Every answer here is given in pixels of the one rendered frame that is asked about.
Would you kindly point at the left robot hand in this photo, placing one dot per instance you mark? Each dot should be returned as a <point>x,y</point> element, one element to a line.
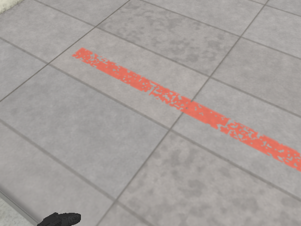
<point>65,219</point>

